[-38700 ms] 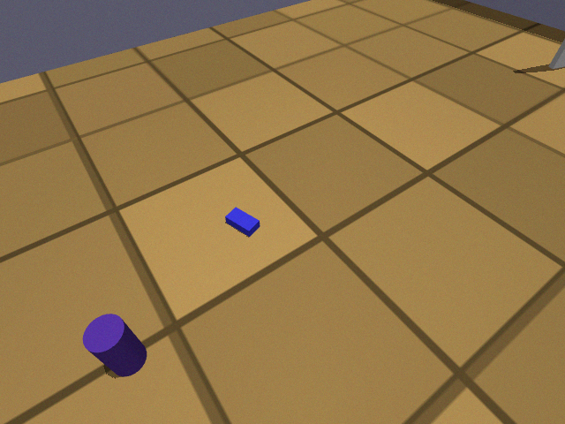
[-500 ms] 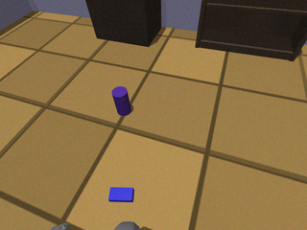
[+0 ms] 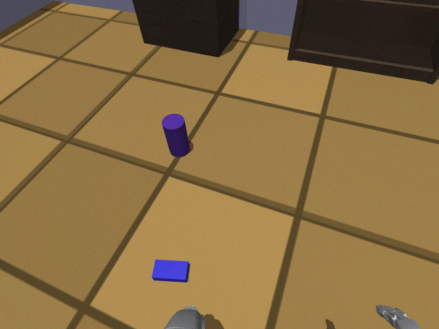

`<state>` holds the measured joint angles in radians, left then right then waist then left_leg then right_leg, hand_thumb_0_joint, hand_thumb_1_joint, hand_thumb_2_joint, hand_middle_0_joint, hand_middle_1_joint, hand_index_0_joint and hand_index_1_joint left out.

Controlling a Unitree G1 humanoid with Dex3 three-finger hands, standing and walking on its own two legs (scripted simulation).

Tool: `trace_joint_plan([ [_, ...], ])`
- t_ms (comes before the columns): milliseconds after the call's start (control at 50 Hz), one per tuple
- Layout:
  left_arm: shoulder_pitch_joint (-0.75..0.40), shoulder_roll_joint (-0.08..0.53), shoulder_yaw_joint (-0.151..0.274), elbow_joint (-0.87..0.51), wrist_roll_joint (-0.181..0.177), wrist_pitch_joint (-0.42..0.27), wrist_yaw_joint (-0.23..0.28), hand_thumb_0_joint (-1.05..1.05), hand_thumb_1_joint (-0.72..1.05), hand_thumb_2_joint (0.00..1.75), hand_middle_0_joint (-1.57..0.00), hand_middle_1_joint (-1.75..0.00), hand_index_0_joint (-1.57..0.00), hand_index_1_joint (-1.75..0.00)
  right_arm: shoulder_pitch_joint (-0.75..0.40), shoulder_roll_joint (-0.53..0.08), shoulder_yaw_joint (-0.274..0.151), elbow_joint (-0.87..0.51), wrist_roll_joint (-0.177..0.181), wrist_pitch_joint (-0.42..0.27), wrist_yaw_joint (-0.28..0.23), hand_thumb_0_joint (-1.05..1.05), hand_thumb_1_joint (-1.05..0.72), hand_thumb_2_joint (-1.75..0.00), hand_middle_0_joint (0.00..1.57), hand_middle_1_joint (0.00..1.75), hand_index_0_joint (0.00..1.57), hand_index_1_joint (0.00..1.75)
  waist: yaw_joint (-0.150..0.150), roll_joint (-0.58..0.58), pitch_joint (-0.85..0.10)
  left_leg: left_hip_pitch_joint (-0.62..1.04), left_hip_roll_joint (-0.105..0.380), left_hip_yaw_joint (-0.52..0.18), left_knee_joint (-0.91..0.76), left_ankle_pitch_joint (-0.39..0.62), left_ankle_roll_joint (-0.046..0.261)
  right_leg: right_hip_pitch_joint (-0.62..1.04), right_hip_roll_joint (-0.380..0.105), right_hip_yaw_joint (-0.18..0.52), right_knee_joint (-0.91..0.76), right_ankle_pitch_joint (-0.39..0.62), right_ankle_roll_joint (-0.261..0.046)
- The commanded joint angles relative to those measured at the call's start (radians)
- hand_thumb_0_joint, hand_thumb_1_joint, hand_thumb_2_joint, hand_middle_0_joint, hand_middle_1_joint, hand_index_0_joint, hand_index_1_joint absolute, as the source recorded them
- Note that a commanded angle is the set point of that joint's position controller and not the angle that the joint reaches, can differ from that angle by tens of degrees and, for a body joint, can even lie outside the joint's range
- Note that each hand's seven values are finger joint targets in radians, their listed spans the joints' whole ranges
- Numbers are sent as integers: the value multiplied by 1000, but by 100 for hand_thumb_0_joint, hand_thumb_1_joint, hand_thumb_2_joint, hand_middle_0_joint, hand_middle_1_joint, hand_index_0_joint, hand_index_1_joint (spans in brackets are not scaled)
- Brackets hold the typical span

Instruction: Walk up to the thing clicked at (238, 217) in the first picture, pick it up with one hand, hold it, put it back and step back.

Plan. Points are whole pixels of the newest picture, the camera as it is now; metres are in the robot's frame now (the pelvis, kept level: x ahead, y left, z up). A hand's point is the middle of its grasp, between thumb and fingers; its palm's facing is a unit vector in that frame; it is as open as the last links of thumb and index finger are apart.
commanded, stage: walk up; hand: left
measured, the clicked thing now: (171, 270) +0.42 +0.27 -0.73
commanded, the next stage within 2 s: stand in 1.48 s
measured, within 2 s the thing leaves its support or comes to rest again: neither
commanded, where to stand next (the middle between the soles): +0.04 +0.03 m, yaw +0 degrees
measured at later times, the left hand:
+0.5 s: hand out of the picture +0.05 +0.28 -0.13, palm faces +0.01 -0.93 -0.36, open 7.4 cm
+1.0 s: hand out of the picture +0.05 +0.28 -0.12, palm faces +0.04 -0.93 -0.36, open 7.4 cm
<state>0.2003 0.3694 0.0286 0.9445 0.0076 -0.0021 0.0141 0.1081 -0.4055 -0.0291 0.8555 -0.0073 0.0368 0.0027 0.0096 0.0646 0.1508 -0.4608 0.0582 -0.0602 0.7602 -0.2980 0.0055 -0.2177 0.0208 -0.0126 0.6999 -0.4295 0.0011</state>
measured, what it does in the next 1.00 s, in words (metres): steps on the spot: left foot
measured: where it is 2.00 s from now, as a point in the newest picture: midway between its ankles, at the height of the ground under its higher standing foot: outside the picture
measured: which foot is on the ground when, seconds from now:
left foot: up 0.00-0.18, down 0.20-1.00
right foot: down 0.00-1.00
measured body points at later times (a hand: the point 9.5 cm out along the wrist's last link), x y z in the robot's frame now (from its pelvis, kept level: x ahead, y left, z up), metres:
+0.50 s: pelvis -0.02 +0.02 +0.02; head -0.03 +0.01 +0.47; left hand +0.05 +0.33 -0.10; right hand +0.07 -0.29 -0.11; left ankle +0.00 +0.15 -0.71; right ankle -0.02 -0.13 -0.71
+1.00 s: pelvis -0.02 +0.01 +0.03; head -0.01 +0.01 +0.48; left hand +0.05 +0.33 -0.09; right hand +0.09 -0.28 -0.10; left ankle +0.00 +0.15 -0.71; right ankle -0.02 -0.13 -0.71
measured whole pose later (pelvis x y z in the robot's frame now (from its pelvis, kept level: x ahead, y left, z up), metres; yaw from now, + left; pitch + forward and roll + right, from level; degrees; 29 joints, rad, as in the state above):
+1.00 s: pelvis -0.02 +0.01 +0.03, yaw +3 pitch -3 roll +0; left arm 0.11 0.36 0.00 1.11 0.01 -0.03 -0.01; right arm 0.09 -0.36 0.00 1.11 -0.01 0.00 0.02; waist 0.01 0.02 0.05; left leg -0.17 0.01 -0.07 0.42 -0.20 -0.03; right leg -0.10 -0.04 -0.03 0.39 -0.24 0.03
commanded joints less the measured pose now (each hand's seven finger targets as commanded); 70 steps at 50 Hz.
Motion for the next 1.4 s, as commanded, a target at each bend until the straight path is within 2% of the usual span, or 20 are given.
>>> trace_joint_plan([
  [0,-71,337,85,-86,18,-43,21,0,90,90,-20,-30,-20,-30,-17,-203,-75,-55,2,-14,-11,0,-90,-90,20,30,20,30,-13,-205,-52,70,-27,-66,179,-227,12,-172,-386,393,-297,460,-251],
  [20,-72,300,78,-89,17,-50,21,0,90,90,-20,-30,-20,-30,-22,-192,-68,-43,14,-20,-3,0,-90,-90,20,30,20,30,-12,-173,-46,52,-54,-61,148,-192,21,-100,-312,263,-256,560,-207],
  [60,-36,276,73,-66,21,-58,21,0,90,90,-20,-30,-20,-30,-9,-148,-53,-26,19,-29,2,0,-90,-90,20,30,20,30,0,-244,-76,32,-68,-21,79,-120,23,17,-251,186,-212,708,-146],
  [120,-8,276,68,-67,18,-55,16,0,90,90,-20,-30,-20,-30,-11,-135,-46,-6,9,-41,4,0,-90,-90,20,30,20,30,15,-268,-120,117,-67,64,-137,-86,19,78,-211,150,-164,702,-126],
  [160,-32,266,63,-78,6,-45,12,0,90,90,-20,-30,-20,-30,40,-141,-54,30,0,-57,3,0,-90,-90,20,30,20,30,-11,-242,-180,271,-62,66,-321,130,24,55,-191,105,-85,640,-92],
  [180,-44,244,53,-86,0,-42,9,0,90,90,-20,-30,-20,-30,77,-169,-67,47,-9,-64,-2,0,-90,-90,20,30,20,30,-32,-209,-228,386,-27,-3,-337,244,52,-13,-172,92,-20,581,-66],
  [200,-26,204,43,-99,-11,-42,8,0,90,90,-20,-30,-20,-30,104,-217,-78,53,-17,-71,-7,0,-90,-90,20,30,20,30,-27,-80,-285,500,95,-184,-331,395,106,-120,-104,51,75,438,-25],
  [220,0,180,33,-85,-19,-37,9,0,90,90,-20,-30,-20,-30,50,-246,-75,38,-6,-74,-5,0,-90,-90,20,30,20,30,1,-13,-288,456,208,-297,-326,342,197,-146,-44,-4,49,116,-8],
  [240,11,206,39,-51,-7,-37,16,0,90,90,-20,-30,-20,-30,10,-272,-82,41,5,-69,0,0,-90,-90,20,30,20,30,10,56,-270,348,228,-306,-321,251,234,-49,-64,8,-9,-35,-24],
  [280,34,219,40,-27,3,-52,9,0,90,90,-20,-30,-20,-30,-71,-205,-51,35,7,-54,8,0,-90,-90,20,30,20,30,44,16,-242,226,97,-122,-269,168,130,67,-92,64,-227,48,-39],
  [320,19,288,58,-20,13,-66,7,0,90,90,-20,-30,-20,-30,-70,-162,-35,32,11,-48,9,0,-90,-90,20,30,20,30,26,-76,-177,111,-41,0,-128,122,21,99,-228,257,-335,201,-111],
  [340,-15,319,60,-22,10,-63,8,0,90,90,-20,-30,-20,-30,-47,-154,-32,55,7,-46,7,0,-90,-90,20,30,20,30,12,-90,-152,126,-58,18,-130,-7,9,31,-303,305,-358,144,-160],
  [360,-76,319,57,-28,10,-60,5,0,90,90,-20,-30,-20,-30,-7,-155,-35,84,2,-45,8,0,-90,-90,20,30,20,30,-19,-101,-120,188,-41,16,-149,-83,10,-44,-311,288,-344,101,-170],
  [400,-131,264,39,-39,8,-48,-1,0,90,90,-20,-30,-20,-30,31,-166,-39,113,-1,-52,14,0,-90,-90,20,30,20,30,-48,-90,-73,286,-12,-61,-315,-44,35,-164,-199,153,-308,35,-91],
  [440,-111,223,32,-16,1,-42,-5,0,90,90,-20,-30,-20,-30,-4,-201,-43,113,-3,-63,18,0,-90,-90,20,30,20,30,-12,-24,-59,217,95,-220,-436,-86,84,-114,-70,28,-219,9,-34],
  [460,-75,216,31,5,0,-42,-5,0,90,90,-20,-30,-20,-30,-34,-210,-40,109,-1,-64,19,0,-90,-90,20,30,20,30,14,-18,-64,171,127,-253,-463,-117,99,-54,-61,23,-223,12,-29],
  [560,-82,236,33,41,-1,-58,-7,0,90,90,-20,-30,-20,-30,-35,-174,-23,132,2,-69,13,0,-90,-90,20,30,20,30,-1,-22,-147,217,27,-83,-382,110,34,80,-130,96,-325,214,-48],
  [860,-143,224,23,105,-1,-52,-4,0,90,90,-20,-30,-20,-30,-41,-166,-19,188,7,-60,6,0,-90,-90,20,30,20,30,-9,-75,-176,298,32,-63,-395,267,27,115,-136,53,-380,312,-26],
  [980,-153,215,22,118,2,-48,-4,0,90,90,-20,-30,-20,-30,-56,-168,-20,197,5,-55,8,0,-90,-90,20,30,20,30,-7,-63,-149,287,36,-78,-425,207,28,103,-132,48,-400,246,-21],
  [1380,-152,209,28,124,5,-41,1,0,90,90,-20,-30,-20,-30,-52,-162,-23,208,2,-51,0,0,-90,-90,20,30,20,30,-9,-63,-190,313,30,-56,-407,328,26,169,-140,25,-395,370,-16],
])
